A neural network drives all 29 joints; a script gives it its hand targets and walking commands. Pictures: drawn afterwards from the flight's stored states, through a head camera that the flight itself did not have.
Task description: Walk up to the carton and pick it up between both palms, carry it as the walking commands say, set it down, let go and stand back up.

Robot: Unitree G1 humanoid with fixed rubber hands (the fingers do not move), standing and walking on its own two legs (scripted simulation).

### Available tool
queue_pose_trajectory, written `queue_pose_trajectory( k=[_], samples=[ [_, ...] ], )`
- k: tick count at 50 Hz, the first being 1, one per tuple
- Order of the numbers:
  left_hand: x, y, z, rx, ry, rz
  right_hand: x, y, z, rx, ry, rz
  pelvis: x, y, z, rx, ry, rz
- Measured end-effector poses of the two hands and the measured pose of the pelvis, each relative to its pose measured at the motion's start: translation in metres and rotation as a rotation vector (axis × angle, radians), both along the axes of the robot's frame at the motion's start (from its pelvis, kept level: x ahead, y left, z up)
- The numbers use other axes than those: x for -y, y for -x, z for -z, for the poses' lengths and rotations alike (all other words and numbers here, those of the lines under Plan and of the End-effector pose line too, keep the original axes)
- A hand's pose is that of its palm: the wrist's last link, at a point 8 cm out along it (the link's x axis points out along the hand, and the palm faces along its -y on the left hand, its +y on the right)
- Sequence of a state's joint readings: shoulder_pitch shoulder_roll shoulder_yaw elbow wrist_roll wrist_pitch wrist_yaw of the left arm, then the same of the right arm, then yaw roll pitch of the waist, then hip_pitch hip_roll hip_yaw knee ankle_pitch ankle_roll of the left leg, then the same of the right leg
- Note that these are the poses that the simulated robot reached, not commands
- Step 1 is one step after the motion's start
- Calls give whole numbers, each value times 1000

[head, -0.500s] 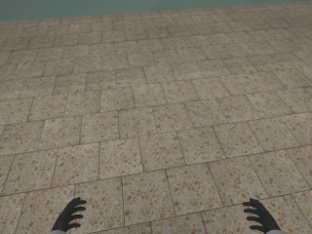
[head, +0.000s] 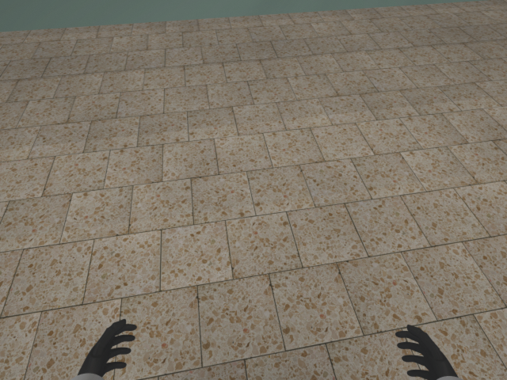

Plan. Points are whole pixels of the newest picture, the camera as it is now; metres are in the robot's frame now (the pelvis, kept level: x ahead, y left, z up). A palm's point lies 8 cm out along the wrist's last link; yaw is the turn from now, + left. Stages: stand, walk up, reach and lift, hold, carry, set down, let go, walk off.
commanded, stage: stand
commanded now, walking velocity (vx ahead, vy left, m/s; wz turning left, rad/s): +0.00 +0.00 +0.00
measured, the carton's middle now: out of the picture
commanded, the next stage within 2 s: walk up in 0.48 s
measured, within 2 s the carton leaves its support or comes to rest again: neither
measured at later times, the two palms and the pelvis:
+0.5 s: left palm (89, 375) +0.14 +0.27 -0.07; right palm out of the picture +0.13 -0.28 -0.08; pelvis +0.00 +0.00 +0.00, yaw +0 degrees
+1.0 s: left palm (113, 379) +0.14 +0.24 -0.09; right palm out of the picture +0.06 -0.28 -0.08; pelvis -0.01 -0.01 +0.01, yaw -8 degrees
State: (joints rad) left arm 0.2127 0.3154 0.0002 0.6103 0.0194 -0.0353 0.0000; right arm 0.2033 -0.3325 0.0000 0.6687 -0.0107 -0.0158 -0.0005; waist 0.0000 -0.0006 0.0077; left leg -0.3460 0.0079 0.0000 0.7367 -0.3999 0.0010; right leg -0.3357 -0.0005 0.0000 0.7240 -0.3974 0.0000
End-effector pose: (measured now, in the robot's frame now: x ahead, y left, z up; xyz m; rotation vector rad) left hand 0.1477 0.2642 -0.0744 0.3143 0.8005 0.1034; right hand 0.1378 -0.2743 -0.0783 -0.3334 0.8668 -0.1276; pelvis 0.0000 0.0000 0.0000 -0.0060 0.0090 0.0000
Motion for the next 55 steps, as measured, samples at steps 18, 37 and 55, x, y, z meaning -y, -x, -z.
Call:
queue_pose_trajectory(
  k=[18, 37, 55],
  samples=[
    [-6, 3, -1, 6, -7, 0, 5, 8, 0, -14, 19, 4, -2, 4, 0, 8, 2, 0],
    [-9, 11, 3, -29, -9, -14, 8, 16, 4, -52, 26, 20, -3, 5, 1, 16, 4, 0],
    [57, 0, 20, -131, 15, 129, 38, 87, 16, -106, -49, 224, 39, 19, 2, 14, -1, 166]
  ],
)
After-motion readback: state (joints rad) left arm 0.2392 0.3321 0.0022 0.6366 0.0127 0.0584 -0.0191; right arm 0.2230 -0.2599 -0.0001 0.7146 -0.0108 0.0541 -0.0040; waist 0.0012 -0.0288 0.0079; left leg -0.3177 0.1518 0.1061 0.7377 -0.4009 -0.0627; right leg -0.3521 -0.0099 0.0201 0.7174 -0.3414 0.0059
